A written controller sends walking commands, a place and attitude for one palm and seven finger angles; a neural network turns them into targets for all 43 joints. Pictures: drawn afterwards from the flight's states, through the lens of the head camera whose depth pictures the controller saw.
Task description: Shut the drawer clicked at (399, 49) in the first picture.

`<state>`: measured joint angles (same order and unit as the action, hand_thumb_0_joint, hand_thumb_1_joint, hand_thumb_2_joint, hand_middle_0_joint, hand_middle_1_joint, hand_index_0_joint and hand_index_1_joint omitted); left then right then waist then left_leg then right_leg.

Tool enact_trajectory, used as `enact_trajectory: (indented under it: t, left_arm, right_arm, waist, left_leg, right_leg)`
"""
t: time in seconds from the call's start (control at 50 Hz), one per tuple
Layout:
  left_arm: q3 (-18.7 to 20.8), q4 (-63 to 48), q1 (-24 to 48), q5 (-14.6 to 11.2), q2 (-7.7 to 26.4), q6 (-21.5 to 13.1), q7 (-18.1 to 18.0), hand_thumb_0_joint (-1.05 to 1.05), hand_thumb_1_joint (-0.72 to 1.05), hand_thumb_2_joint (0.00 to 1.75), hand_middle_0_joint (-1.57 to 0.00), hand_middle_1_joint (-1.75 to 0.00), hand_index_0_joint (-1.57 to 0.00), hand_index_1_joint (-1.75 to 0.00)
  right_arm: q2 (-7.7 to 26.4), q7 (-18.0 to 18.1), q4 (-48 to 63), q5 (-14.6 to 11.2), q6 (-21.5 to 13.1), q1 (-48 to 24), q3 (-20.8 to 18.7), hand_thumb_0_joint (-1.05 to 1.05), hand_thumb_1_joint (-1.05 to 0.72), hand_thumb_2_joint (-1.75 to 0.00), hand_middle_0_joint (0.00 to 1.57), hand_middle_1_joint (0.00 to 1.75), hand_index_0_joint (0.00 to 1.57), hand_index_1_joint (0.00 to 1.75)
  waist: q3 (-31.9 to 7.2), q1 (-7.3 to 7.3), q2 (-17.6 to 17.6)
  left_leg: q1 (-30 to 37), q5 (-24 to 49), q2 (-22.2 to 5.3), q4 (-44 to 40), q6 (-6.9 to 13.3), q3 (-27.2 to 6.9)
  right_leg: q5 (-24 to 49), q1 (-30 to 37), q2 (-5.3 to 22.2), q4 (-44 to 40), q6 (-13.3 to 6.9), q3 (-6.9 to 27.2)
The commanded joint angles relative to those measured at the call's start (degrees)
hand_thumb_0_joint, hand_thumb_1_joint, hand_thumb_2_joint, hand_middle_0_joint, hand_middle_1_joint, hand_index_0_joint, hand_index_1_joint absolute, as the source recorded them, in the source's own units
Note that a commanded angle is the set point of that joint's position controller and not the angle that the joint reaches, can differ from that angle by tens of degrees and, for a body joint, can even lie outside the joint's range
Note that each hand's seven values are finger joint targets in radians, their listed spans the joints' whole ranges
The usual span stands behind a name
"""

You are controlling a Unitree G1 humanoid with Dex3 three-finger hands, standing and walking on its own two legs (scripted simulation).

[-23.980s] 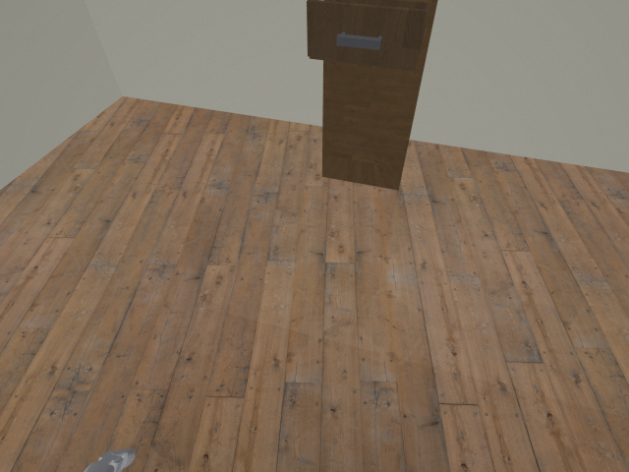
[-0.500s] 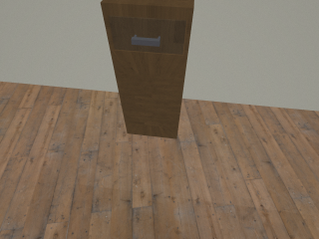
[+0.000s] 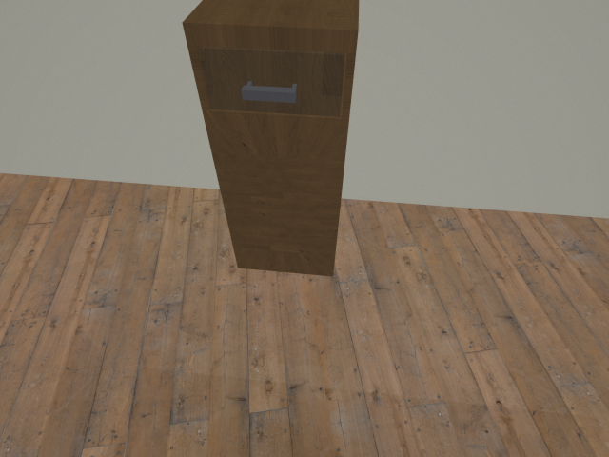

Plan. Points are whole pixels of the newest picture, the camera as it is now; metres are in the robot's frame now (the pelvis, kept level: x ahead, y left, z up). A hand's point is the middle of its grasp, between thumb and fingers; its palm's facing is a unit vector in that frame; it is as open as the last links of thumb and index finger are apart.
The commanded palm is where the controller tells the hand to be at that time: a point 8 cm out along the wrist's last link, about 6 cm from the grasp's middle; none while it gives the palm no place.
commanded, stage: let the arm hang, fingers relaxed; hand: left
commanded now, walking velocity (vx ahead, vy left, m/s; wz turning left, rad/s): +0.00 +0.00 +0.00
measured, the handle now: (270, 89) +0.90 +0.13 +0.04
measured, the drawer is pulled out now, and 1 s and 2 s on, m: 0.00 0.00 0.00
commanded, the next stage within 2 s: look to check the result in 0.02 s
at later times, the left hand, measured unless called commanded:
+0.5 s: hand out of the picture +0.00 +0.16 -0.17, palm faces +0.04 -0.98 -0.19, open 7.4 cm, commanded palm none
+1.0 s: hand out of the picture +0.01 +0.16 -0.17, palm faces +0.04 -0.98 -0.18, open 7.4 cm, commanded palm none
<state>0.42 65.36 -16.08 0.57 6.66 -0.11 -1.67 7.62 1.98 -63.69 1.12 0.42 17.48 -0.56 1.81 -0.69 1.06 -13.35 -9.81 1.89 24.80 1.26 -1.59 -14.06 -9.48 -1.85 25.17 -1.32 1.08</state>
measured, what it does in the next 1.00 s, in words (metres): stands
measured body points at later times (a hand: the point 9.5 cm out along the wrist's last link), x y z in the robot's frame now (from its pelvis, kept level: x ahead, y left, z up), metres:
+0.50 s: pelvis +0.01 -0.01 +0.00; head +0.02 -0.01 +0.45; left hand +0.00 +0.21 -0.16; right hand +0.00 -0.22 -0.17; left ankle +0.04 +0.11 -0.74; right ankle +0.00 -0.11 -0.74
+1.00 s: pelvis +0.02 -0.01 +0.00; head +0.03 -0.01 +0.45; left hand +0.01 +0.21 -0.16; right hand +0.01 -0.22 -0.16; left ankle +0.04 +0.11 -0.74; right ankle +0.00 -0.11 -0.74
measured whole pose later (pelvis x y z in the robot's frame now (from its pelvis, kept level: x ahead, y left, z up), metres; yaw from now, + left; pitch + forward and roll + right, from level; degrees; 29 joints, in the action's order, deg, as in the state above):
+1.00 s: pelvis +0.02 -0.01 +0.00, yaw +0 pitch -2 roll +0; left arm 0.7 65.9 -15.9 0.3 7.3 -0.5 -2.0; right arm 7.9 2.4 -65.2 0.9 0.2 16.1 -0.5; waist 2.9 -0.6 0.7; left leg -11.2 -11.3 1.5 24.1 0.8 -1.7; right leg -15.0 -6.9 -2.2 23.4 -1.8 1.1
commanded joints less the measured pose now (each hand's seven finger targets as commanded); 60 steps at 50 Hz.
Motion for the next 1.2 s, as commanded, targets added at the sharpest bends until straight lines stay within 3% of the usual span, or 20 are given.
enact_trajectory:
  t: [0.0, 0.14, 0.32, 0.38, 0.46, 0.66, 0.84, 0.98, 1.18]
  left_arm:
    - [1.03, -1.12, -4.57, -0.08, 6.55, -0.69, -0.67, 0.00, 0.90, 0.90, -0.20, -0.30, -0.20, -0.30]
    - [0.96, -0.84, -4.53, -0.19, 6.30, -0.76, -0.67, 0.00, 0.90, 0.90, -0.20, -0.30, -0.20, -0.30]
    - [1.05, -0.81, -4.55, -0.23, 6.58, -0.84, -0.81, 0.00, 0.90, 0.90, -0.20, -0.30, -0.20, -0.30]
    - [0.99, -0.65, -4.44, -0.27, 6.54, -0.73, -0.75, 0.00, 0.90, 0.90, -0.20, -0.30, -0.20, -0.30]
    - [0.99, -0.66, -4.59, -0.27, 6.65, -0.84, -0.77, 0.00, 0.90, 0.90, -0.20, -0.30, -0.20, -0.30]
    - [1.04, -0.76, -4.43, -0.28, 6.74, -0.92, -0.78, 0.00, 0.90, 0.90, -0.20, -0.30, -0.20, -0.30]
    - [1.13, -0.82, -4.32, -0.34, 6.81, -1.04, -0.84, 0.00, 0.90, 0.90, -0.20, -0.30, -0.20, -0.30]
    - [1.07, -0.75, -4.14, -0.36, 6.70, -0.85, -0.77, 0.00, 0.90, 0.90, -0.20, -0.30, -0.20, -0.30]
    - [1.13, -0.62, -4.22, -0.33, 7.01, -1.00, -0.75, 0.00, 0.90, 0.90, -0.20, -0.30, -0.20, -0.30]
  right_arm:
    - [5.36, 0.57, 1.15, -0.24, -0.69, 3.91, -0.98, 0.00, -0.90, -0.90, 0.20, 0.30, 0.20, 0.30]
    - [5.01, 0.58, 0.64, -0.20, -0.55, 3.98, -0.89, 0.00, -0.90, -0.90, 0.20, 0.30, 0.20, 0.30]
    - [5.16, 0.71, 0.27, -0.34, -0.71, 3.86, -0.86, 0.00, -0.90, -0.90, 0.20, 0.30, 0.20, 0.30]
    - [5.21, 0.71, 0.13, -0.31, -0.62, 3.57, -0.75, 0.00, -0.90, -0.90, 0.20, 0.30, 0.20, 0.30]
    - [5.21, 0.67, 0.04, -0.31, -0.56, 3.54, -0.82, 0.00, -0.90, -0.90, 0.20, 0.30, 0.20, 0.30]
    - [5.11, 0.65, -0.18, -0.30, -0.51, 3.12, -0.84, 0.00, -0.90, -0.90, 0.20, 0.30, 0.20, 0.30]
    - [5.34, 0.89, -0.25, -0.46, -0.83, 2.80, -0.83, 0.00, -0.90, -0.90, 0.20, 0.30, 0.20, 0.30]
    - [5.66, 0.88, -0.42, -0.38, -0.77, 2.64, -0.75, 0.00, -0.90, -0.90, 0.20, 0.30, 0.20, 0.30]
    - [5.98, 0.91, -0.43, -0.42, -0.98, 2.41, -0.78, 0.00, -0.90, -0.90, 0.20, 0.30, 0.20, 0.30]
  waist:
    - [3.03, 0.30, 0.01]
    - [3.40, 0.09, -1.70]
    - [2.44, 0.09, -1.00]
    - [3.97, 0.21, -0.39]
    - [3.22, 0.15, -1.96]
    - [4.26, 0.16, -1.23]
    - [2.20, 0.23, -0.72]
    - [3.79, 0.28, -0.52]
    - [2.54, 0.26, -1.06]
  left_leg:
    - [1.49, 1.88, -6.26, -4.34, 1.52, -5.56]
    - [1.81, 1.25, -6.01, -4.14, 1.28, -5.04]
    - [2.75, 4.06, -6.47, -3.89, 1.38, -5.02]
    - [2.06, 2.64, -6.30, -4.35, 1.31, -5.19]
    - [2.75, 3.05, -6.14, -3.90, 1.15, -4.64]
    - [2.50, 2.92, -5.98, -3.90, 0.99, -4.58]
    - [3.73, 6.54, -6.37, -3.57, 1.06, -4.57]
    - [3.08, 4.36, -6.54, -4.53, 1.08, -4.97]
    - [4.25, 5.98, -6.61, -4.49, 1.25, -5.00]
  right_leg:
    - [0.84, -4.25, 5.58, -6.27, -2.09, 4.67]
    - [-0.07, -4.39, 5.79, -7.13, -2.19, 5.07]
    - [2.76, -2.90, 5.79, -6.59, -2.02, 4.70]
    - [1.54, -3.44, 5.72, -6.99, -2.04, 4.84]
    - [1.78, -3.12, 5.93, -7.32, -2.00, 5.00]
    - [1.37, -3.36, 5.98, -7.95, -1.97, 5.23]
    - [6.53, -1.22, 6.13, -6.84, -1.74, 4.66]
    - [3.13, -2.04, 5.82, -7.25, -1.77, 4.44]
    - [4.93, -1.40, 6.06, -7.09, -1.72, 4.61]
